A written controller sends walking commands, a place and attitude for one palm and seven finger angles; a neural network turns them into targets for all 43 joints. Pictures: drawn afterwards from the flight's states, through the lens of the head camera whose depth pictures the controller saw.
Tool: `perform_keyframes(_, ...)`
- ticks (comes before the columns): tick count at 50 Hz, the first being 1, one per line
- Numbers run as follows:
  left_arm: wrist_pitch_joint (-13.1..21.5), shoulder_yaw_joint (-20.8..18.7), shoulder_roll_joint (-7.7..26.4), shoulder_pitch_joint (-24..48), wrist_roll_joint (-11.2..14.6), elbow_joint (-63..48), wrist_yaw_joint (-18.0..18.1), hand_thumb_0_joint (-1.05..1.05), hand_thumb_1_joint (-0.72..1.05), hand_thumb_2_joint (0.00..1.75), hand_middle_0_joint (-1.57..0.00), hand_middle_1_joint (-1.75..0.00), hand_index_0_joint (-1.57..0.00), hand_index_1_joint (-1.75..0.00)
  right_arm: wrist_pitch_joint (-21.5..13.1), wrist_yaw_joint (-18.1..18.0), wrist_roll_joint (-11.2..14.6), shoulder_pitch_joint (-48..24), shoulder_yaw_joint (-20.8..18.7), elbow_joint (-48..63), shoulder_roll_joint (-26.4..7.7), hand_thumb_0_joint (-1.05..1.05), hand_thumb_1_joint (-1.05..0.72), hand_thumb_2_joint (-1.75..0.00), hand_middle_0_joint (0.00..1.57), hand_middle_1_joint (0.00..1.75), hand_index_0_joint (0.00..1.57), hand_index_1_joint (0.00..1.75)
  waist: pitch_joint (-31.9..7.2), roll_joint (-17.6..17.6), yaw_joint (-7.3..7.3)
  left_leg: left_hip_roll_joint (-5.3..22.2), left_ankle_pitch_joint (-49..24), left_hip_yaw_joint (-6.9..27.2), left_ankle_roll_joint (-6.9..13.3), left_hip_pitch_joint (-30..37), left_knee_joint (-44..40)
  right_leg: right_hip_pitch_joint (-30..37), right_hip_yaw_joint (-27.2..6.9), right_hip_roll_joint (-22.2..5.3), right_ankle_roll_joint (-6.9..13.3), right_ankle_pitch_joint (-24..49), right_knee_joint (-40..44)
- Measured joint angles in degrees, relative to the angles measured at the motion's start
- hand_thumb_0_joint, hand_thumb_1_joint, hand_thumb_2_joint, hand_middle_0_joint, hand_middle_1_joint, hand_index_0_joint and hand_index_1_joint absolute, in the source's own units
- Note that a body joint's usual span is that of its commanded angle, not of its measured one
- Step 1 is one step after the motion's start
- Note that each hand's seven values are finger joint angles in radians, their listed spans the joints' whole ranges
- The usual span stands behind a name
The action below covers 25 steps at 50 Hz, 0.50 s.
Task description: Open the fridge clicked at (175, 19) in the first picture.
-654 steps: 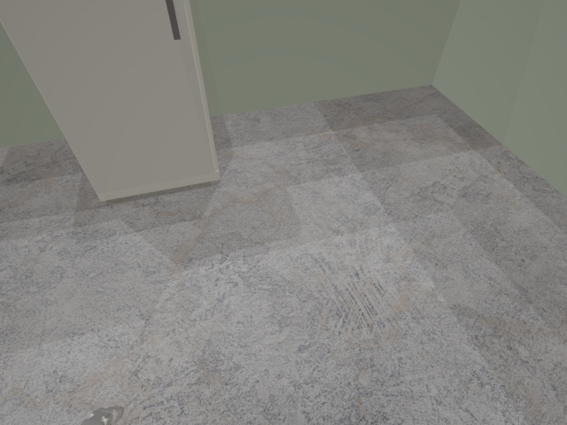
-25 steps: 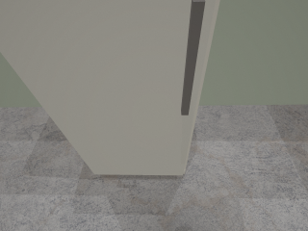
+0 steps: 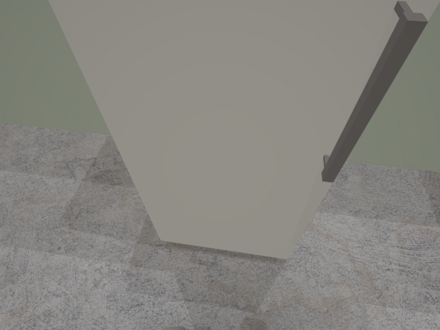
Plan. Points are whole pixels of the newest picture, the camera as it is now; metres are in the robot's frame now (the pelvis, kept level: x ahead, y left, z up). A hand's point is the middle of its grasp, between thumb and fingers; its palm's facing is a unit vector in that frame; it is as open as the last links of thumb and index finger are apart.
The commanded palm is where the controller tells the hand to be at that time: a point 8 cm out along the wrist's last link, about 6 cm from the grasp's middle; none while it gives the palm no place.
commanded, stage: come to a stop and stand still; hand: right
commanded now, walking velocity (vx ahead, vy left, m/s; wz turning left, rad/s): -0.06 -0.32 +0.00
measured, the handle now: (356, 112) +0.46 -0.18 +0.16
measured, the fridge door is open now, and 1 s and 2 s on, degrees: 0 0 0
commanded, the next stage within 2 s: look again from close up in 1.44 s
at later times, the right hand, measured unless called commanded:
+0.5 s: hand out of the picture -0.03 -0.19 -0.18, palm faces +0.14 +0.96 -0.22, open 7.3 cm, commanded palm none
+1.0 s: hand out of the picture -0.05 -0.19 -0.17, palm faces +0.08 +0.98 -0.19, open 7.3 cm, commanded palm none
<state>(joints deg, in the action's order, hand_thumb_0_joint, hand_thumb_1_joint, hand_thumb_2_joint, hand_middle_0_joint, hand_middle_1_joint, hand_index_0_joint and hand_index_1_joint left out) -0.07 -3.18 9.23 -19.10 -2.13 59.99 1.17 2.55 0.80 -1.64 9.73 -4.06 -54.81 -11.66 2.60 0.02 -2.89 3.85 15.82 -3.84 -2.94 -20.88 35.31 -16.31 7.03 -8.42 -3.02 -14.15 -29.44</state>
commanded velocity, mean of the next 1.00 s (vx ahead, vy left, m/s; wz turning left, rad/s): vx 0.00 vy -0.08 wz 0.00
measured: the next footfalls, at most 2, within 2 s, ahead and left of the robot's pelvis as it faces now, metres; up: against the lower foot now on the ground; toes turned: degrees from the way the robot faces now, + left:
left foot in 0.02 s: +0.06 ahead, +0.15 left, +0.00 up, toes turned +5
right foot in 0.50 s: +0.01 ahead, -0.11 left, +0.00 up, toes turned -6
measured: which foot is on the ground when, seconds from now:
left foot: up 0.00-0.00, down 0.02-0.50, up 0.52-0.80, down 0.82-1.00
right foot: down 0.00-0.02, up 0.04-0.48, down 0.50-1.00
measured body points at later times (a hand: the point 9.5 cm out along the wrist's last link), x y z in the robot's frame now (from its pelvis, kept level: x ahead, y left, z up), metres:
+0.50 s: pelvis -0.02 +0.01 -0.01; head +0.00 -0.01 +0.44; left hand +0.10 +0.24 -0.14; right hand -0.03 -0.24 -0.17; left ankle +0.02 +0.15 -0.74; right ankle -0.03 -0.11 -0.74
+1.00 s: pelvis -0.05 -0.02 +0.00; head -0.05 -0.02 +0.45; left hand -0.05 +0.20 -0.15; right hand -0.05 -0.24 -0.16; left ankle -0.06 +0.09 -0.74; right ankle -0.03 -0.11 -0.74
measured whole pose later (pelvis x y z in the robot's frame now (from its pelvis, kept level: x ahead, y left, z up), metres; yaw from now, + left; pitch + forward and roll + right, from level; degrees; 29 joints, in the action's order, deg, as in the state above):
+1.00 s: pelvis -0.05 -0.02 +0.00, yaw -2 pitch -2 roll +0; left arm -0.1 -0.1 8.3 -17.0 -0.5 64.2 1.3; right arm -0.2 -2.3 -0.7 16.2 -0.6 -63.4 -8.4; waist 0.9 0.7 0.1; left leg 1.2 15.5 -3.3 0.3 -8.3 25.6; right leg -10.6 5.0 1.7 2.8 -11.6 -23.8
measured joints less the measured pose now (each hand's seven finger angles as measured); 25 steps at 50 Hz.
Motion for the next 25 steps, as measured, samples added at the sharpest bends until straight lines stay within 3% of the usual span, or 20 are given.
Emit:
perform_keyframes(1,-0.23,-0.10,0.19,-0.85,0.21,0.04,-0.17,0.00,0.91,0.90,-0.20,-0.30,-0.20,-0.30,-1.07,-0.12,-0.01,0.24,0.21,0.40,-0.15,0.00,-0.91,-0.90,0.19,0.30,0.20,0.30,-0.40,0.58,0.18,0.46,-2.43,0.08,0.36,2.08,-4.33,-1.12,0.10,0.43,-0.02,-1.79,-2.64)
perform_keyframes(3,-1.48,-0.27,1.55,-0.62,0.68,0.85,-0.18,0.01,0.91,0.90,-0.20,-0.30,-0.20,-0.30,-2.50,-0.91,0.03,-0.18,0.88,-0.35,1.31,0.00,-0.91,-0.90,0.19,0.30,0.20,0.30,0.05,-1.37,0.51,-0.45,-1.38,-0.39,1.62,1.53,-2.18,-3.65,-2.95,0.99,0.71,-10.46,-9.68)
perform_keyframes(5,-2.25,-0.40,2.35,-0.57,0.94,1.33,-0.25,0.01,0.91,0.90,-0.20,-0.30,-0.20,-0.30,-2.94,-1.09,0.03,0.08,1.88,-0.86,2.76,0.00,-0.91,-0.90,0.19,0.30,0.20,0.30,-0.22,-2.59,0.55,-0.71,-0.15,-1.14,2.61,2.47,-2.17,-5.44,-4.63,2.69,1.26,-13.32,-15.43)
perform_keyframes(9,-2.56,0.06,1.93,0.76,1.29,1.44,-0.69,0.01,0.92,0.90,-0.20,-0.30,-0.19,-0.30,-3.68,-2.27,0.44,0.83,1.98,-0.73,3.33,-0.01,-0.93,-0.90,0.20,0.30,0.20,0.30,-0.78,-1.47,1.77,-0.45,-1.32,-1.21,3.68,4.40,-5.08,-7.66,-3.79,5.83,0.32,-11.13,-23.57)
perform_keyframes(14,-3.23,0.20,1.38,4.31,1.21,-0.51,-1.22,0.01,0.91,0.90,-0.20,-0.30,-0.19,-0.30,-3.53,-2.80,0.26,1.58,1.91,-0.78,2.72,-0.01,-0.93,-0.90,0.20,0.30,0.21,0.30,-0.54,-0.11,3.33,-0.03,-2.97,-1.65,4.13,4.86,-7.16,-9.53,-3.25,8.07,-0.77,-8.90,-27.97)
perform_keyframes(20,-3.14,0.22,1.39,9.04,1.36,-3.44,-1.71,0.01,0.91,0.90,-0.20,-0.30,-0.19,-0.30,-2.34,-3.02,-0.34,4.02,1.25,-1.70,1.43,0.00,-0.92,-0.90,0.20,0.30,0.21,0.30,-0.10,1.55,5.48,1.03,-4.09,-1.76,3.38,3.40,-6.99,-7.51,-3.87,8.19,-0.29,-8.96,-20.92)
perform_keyframes(25,-1.11,0.81,1.37,10.40,1.76,-5.13,-1.53,0.01,0.91,0.90,-0.20,-0.30,-0.19,-0.30,-0.97,-2.72,-0.13,7.20,0.67,-3.08,-0.04,0.00,-0.91,-0.90,0.20,0.30,0.20,0.30,-0.88,2.50,6.48,1.59,-3.09,-1.58,1.45,1.00,-3.13,1.39,-3.55,7.33,1.22,-2.90,-2.18)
